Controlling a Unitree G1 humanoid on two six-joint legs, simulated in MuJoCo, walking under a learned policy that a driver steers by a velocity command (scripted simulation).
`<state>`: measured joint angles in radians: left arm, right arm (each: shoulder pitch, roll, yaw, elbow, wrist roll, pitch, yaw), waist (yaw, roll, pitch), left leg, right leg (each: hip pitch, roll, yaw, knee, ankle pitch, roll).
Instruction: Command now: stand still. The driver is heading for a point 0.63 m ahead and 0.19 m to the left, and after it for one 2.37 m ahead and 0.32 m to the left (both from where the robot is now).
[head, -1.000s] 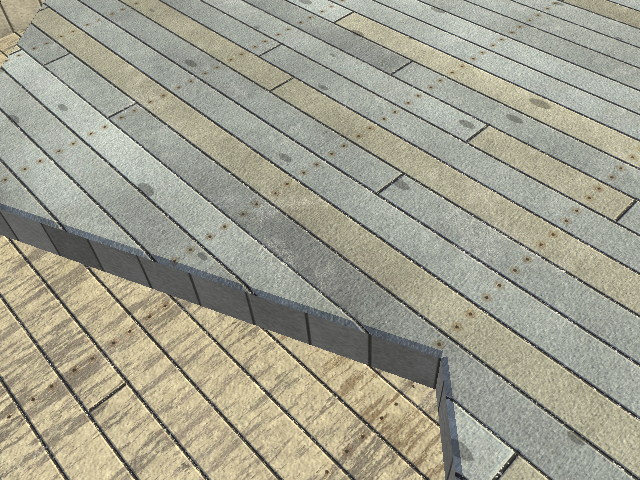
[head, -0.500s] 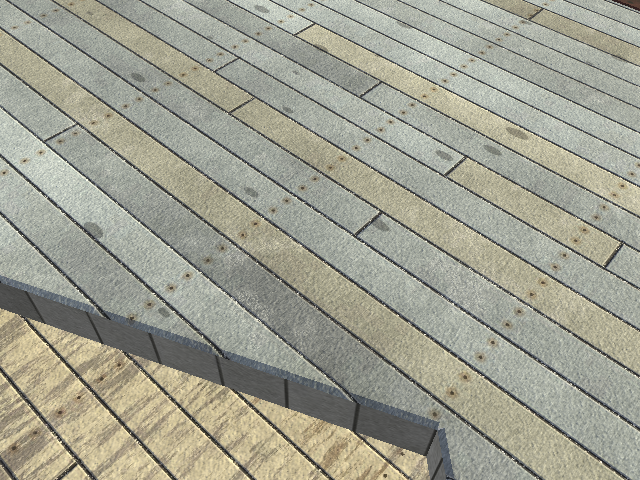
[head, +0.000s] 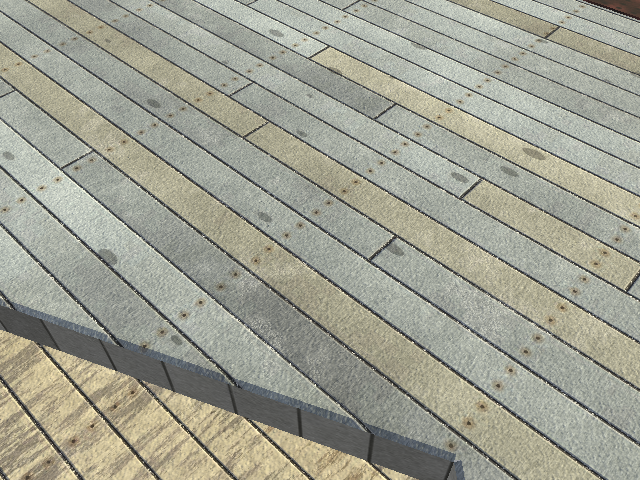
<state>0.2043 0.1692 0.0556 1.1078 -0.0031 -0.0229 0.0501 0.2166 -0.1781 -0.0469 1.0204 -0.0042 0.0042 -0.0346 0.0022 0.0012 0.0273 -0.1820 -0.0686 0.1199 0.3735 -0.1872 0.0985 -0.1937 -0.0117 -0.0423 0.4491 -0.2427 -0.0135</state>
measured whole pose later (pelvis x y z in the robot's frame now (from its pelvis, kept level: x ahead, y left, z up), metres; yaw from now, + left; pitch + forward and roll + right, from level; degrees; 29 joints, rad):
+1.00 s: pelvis +0.33 +0.03 -0.02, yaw +12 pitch +1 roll +1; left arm 0.28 0.18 0.04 0.93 0.01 -0.10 0.01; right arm 0.17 -0.22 -0.07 0.93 -0.03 -0.04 0.02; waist -0.01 -0.01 0.05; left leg -0.40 -0.12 0.08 0.57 -0.19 0.13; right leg -0.41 -0.06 -0.02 1.49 -0.37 -0.04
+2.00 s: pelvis +0.87 +0.24 +0.13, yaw +26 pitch +4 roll +1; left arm 0.40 0.27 0.04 0.85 -0.04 -0.09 0.00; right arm 0.07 -0.22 -0.02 0.64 -0.01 -0.10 0.02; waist 0.04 -0.02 -0.01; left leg -0.42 -0.03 0.05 0.51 -0.16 0.05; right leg -0.33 0.00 0.05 1.14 -0.43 -0.04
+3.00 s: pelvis +1.45 +0.34 +0.13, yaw -6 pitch +3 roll +1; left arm 0.34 0.29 0.06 0.71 -0.03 -0.05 0.00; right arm 0.14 -0.26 -0.05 0.65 0.00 -0.11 0.02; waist 0.03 -0.03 -0.03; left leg -0.42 -0.04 0.00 0.55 -0.17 0.02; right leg -0.35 0.09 0.14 1.12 -0.46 -0.03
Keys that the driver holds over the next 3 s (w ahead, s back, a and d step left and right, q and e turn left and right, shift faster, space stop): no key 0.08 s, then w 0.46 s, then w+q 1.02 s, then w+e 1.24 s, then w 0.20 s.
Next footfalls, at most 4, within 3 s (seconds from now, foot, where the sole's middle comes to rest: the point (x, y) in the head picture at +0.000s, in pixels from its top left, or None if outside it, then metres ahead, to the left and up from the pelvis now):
0.44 right None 0.12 -0.12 -0.78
0.90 left None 0.43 0.09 -0.78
1.44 right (314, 332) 0.78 0.05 -0.63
1.92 left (176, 277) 0.93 0.38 -0.63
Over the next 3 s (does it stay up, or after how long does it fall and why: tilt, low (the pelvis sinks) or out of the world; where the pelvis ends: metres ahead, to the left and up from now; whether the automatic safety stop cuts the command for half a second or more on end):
stays up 1.45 0.34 0.13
